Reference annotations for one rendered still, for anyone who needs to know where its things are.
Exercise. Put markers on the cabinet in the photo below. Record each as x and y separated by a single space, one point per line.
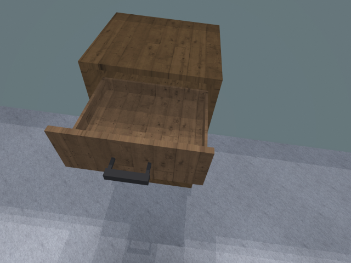
159 51

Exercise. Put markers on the drawer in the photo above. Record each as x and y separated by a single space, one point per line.
136 123

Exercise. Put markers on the handle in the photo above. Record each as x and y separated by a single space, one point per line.
126 176

